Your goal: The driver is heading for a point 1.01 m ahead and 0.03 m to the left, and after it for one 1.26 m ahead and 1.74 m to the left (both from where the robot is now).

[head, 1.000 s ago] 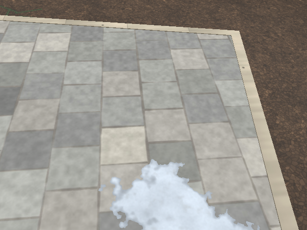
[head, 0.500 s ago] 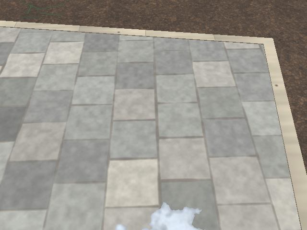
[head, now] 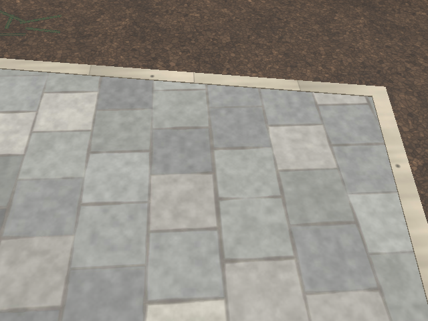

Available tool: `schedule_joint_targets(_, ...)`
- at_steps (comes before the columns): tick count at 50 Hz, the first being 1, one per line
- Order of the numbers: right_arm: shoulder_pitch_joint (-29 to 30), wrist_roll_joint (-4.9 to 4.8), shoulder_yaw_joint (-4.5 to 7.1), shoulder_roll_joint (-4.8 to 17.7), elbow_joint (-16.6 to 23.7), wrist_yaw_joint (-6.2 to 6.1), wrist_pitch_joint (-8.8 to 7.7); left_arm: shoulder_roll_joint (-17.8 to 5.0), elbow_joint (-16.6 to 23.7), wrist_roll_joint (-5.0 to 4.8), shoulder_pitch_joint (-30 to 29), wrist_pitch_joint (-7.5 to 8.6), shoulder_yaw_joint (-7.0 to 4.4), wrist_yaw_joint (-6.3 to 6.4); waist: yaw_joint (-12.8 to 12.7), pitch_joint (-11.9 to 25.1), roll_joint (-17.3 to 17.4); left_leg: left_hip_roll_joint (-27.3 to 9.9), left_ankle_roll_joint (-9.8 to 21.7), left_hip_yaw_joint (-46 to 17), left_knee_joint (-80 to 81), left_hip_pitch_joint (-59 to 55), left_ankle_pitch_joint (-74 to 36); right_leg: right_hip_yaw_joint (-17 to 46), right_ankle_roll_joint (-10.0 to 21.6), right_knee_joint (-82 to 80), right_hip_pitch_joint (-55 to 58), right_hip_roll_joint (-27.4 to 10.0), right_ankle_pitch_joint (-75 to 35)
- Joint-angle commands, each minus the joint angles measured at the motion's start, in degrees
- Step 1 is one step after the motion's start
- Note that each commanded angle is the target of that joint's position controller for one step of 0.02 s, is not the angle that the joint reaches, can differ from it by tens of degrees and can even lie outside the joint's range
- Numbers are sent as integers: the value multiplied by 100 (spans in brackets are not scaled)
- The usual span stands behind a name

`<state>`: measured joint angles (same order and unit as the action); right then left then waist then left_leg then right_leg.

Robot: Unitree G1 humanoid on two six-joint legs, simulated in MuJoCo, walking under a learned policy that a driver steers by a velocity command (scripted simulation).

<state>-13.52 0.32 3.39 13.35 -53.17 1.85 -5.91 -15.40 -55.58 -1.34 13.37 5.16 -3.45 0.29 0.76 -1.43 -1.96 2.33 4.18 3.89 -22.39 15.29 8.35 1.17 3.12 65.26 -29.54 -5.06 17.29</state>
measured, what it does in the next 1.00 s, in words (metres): walks ahead: right foot, then left foot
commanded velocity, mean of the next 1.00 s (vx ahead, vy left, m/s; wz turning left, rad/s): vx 0.50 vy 0.00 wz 0.00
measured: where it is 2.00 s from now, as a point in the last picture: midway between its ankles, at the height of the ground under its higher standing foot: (214, 165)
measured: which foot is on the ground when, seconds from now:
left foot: down 0.00-0.40, up 0.42-0.92, down 0.94-1.00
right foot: up 0.00-0.36, down 0.38-0.96, up 0.98-1.00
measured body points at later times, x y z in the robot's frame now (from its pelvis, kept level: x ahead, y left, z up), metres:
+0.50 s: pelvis +0.29 -0.06 -0.01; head +0.32 -0.07 +0.44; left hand +0.43 +0.20 -0.13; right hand +0.29 -0.33 -0.16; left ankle +0.14 +0.08 -0.64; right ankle +0.36 -0.15 -0.74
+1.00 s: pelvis +0.57 +0.00 -0.02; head +0.60 +0.01 +0.43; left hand +0.54 +0.27 -0.17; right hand +0.75 -0.25 -0.12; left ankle +0.67 +0.09 -0.74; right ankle +0.39 -0.15 -0.69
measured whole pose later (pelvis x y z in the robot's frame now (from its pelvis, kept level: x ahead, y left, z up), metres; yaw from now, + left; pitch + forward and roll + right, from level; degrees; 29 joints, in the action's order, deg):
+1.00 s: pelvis +0.57 +0.00 -0.02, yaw +0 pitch +2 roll -1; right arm -2.7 -0.5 3.7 13.8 -49.5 1.7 -5.8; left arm -14.7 -59.2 -1.1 20.3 4.0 -3.5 0.2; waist -2.3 -2.1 -0.5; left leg -0.5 3.0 3.1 -32.8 27.3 7.6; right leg 0.9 0.9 51.1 -9.2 -0.7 27.2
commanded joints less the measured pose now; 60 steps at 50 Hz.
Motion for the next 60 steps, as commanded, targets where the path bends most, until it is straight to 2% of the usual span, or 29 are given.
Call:
schedule_joint_targets(1, -77, 8, 128, 699, 185, -43, -112, -249, 191, 40, 306, -84, -105, 41, -205, 203, 574, -1522, 923, -1432, 1447, -537, -925, 226, -64, -363, -629, -394, -571)
schedule_joint_targets(4, -380, -9, 145, 793, 65, -153, -68, -265, 415, 103, -349, -87, -132, 35, -72, 11, 475, -1490, 880, -1183, 1562, -789, -1174, 200, -205, -1309, -1170, -386, -1410)
schedule_joint_targets(8, -704, -57, 135, 831, -58, -225, -23, -124, 628, 76, -1117, -34, -77, -41, 150, -167, 533, -1300, 698, -781, 1652, -895, -1011, -11, -228, -2597, -987, -179, -2368)
schedule_joint_targets(14, -1234, -107, 183, 889, -362, -268, 114, -136, 975, 13, -1979, 51, -4, -219, 367, -448, 531, -1666, 675, -765, 1273, -1927, -1271, -97, -68, -3448, -1205, 3, -1962)
schedule_joint_targets(17, -1061, -123, 239, 1008, -362, -298, 187, -354, 966, -1, -1656, 105, -77, -284, 60, -181, 701, -1772, 528, -732, 703, -2196, -2594, -269, 156, -3644, -443, 241, -1361)
schedule_joint_targets(18, -923, -130, 247, 1042, -331, -300, 212, -512, 833, 14, -1151, 114, -163, -273, -241, 148, 782, -1657, 440, -606, 131, -2122, -3603, -453, 271, -3709, 373, 456, -1320)
schedule_joint_targets(19, -829, -114, 196, 927, -285, -295, 236, -786, 520, 30, -172, 109, -312, -239, -687, 728, 699, -1342, 272, -380, -967, -1704, -3922, -490, 451, -3714, 1748, 540, -1491)
schedule_joint_targets(20, -879, -17, 107, 766, -146, -292, 228, -1223, 296, 105, 920, 94, -433, -180, -996, 1592, 69, -971, 57, -140, -2800, -375, -2211, 779, 844, -3549, 3623, -550, -1567)
schedule_joint_targets(21, -1619, -36, -114, -47, -164, -213, 96, -1480, 147, 97, 1258, 66, -471, -211, -569, 2330, -1447, 132, -289, -382, -4730, 1868, 2032, 3562, 1740, -4261, 5421, -1774, -428)
schedule_joint_targets(22, -1197, -173, 5, 516, -189, -186, -47, -951, 185, 52, 1145, 67, -311, -209, -774, 2141, -920, -97, -168, -1155, -5412, 2501, 2483, 3881, 1513, -4692, 5271, -1621, 128)
schedule_joint_targets(23, -643, -300, 87, 811, 11, -172, -133, -732, 283, 39, 612, 84, -243, -184, -689, 1326, -718, -391, -78, -1025, -5482, 2879, 2018, 3022, 1267, -4799, 4529, -1471, -118)
schedule_joint_targets(24, -333, -289, 93, 828, 81, -213, -156, -608, 406, 75, 108, 95, -189, -181, -499, 871, -189, -707, -68, -854, -5222, 2669, 1457, 2365, 1141, -4959, 3625, -1287, -700)
schedule_joint_targets(25, -190, -197, 142, 795, 97, -251, -128, -461, 442, 137, -179, 110, -150, -197, -328, 541, -10, -885, -93, -801, -4891, 2406, 1141, 1908, 1095, -5135, 2865, -1115, -1174)
schedule_joint_targets(27, -458, -162, 155, 549, 44, -269, 24, -286, 378, 192, -260, 136, -93, -221, -31, 430, -182, -1081, -104, -834, -4490, 1825, 871, 1396, 1049, -5470, 2181, -878, -1392)
schedule_joint_targets(29, -393, -144, 150, 422, 80, -289, 126, -441, 279, 152, -101, 155, -123, -177, 31, 221, -182, -1159, -197, -754, -4075, 1892, 699, 1079, 1120, -5726, 1897, -834, -1547)
schedule_joint_targets(31, 43, -89, 167, 475, 238, -302, 158, -612, 214, 153, 75, 148, -161, -96, -31, 43, -77, -1194, -327, -720, -3494, 2280, 164, 889, 1139, -5879, 1930, -828, -1698)
schedule_joint_targets(37, 1201, -104, 87, 320, 544, -191, 105, -684, 47, 76, 588, 72, -156, 3, -364, -183, -112, -900, -395, -410, -1528, 2163, -1406, 201, 828, -5937, 2179, -522, -1806)
schedule_joint_targets(42, 1846, -164, 40, 399, 822, -33, 52, -765, -188, 24, 1006, -49, -202, 24, -509, -375, -158, -762, -241, -414, -844, 2303, -989, 257, 772, -5543, 3091, -920, -1915)
schedule_joint_targets(45, 1352, -166, 139, 675, 765, 20, 1, -895, -168, 9, 798, -131, -257, 54, -106, -57, -328, -505, 7, -232, -628, 1419, -412, 218, 588, -4852, 3372, -1018, -3293)
schedule_joint_targets(46, 623, -142, 252, 859, 540, 3, -3, -846, -134, 6, 664, -161, -237, 56, 285, 370, -290, -306, 143, -61, -521, 414, -448, 9, 459, -4014, 3231, -784, -4119)
schedule_joint_targets(47, -430, -100, 396, 1197, 242, -42, 0, -658, -54, 55, 656, -172, -158, 57, 670, 1098, -46, -619, 386, -407, -707, -1202, -578, -234, 271, -2655, 2457, -462, -3744)
schedule_joint_targets(48, -1196, -5, 535, 1769, 84, -69, 30, -66, 31, 106, 1267, -84, 21, 12, 555, 1984, 1195, -2100, 1228, -2826, -510, -3529, 159, -522, -152, -329, 136, 404, -1583)
schedule_joint_targets(49, -1282, -68, 418, 1455, 52, -46, 45, -58, -24, 73, 1199, 59, 52, -24, 578, 2377, 1684, -2528, 1468, -4549, 450, -3879, 752, 241, -174, 702, -811, 799, 1511)
schedule_joint_targets(50, -847, -100, 298, 1123, 111, -43, 25, -575, 103, -89, 738, 157, -89, -58, 534, 1656, 1328, -2348, 1182, -3932, 529, -3302, 1086, 520, -37, 1179, -1366, 423, 1339)
schedule_joint_targets(51, -340, -82, 232, 924, 256, -51, 20, -645, 220, -143, 327, 196, -96, -48, 403, 1056, 958, -2151, 997, -3138, 627, -2453, 817, 346, 51, 1064, -1412, 108, 836)
schedule_joint_targets(52, 55, -25, 177, 758, 305, -30, 9, -607, 243, -77, 118, 180, -122, -9, 230, 604, 590, -1930, 909, -2545, 847, -1573, 404, 244, 57, 680, -1192, -120, 371)
schedule_joint_targets(53, 268, 27, 128, 602, 322, -17, -24, -554, 213, -19, 181, 104, -166, 26, 14, 434, 665, -1728, 810, -2131, 1027, -1009, 99, 292, 65, 316, -811, -312, 67)
schedule_joint_targets(55, 265, 23, 113, 560, 257, -6, -47, -305, 137, 8, 392, -49, -154, 41, -162, 328, 728, -1561, 833, -1723, 1327, -505, -155, 259, 15, -26, -401, -391, -175)
schedule_joint_targets(60, -251, -4, 166, 840, 39, -170, -39, -291, 416, 106, -408, -107, -186, 48, -60, -8, 495, -1502, 873, -1203, 1611, -697, -842, 204, -237, -1398, -1132, -407, -1456)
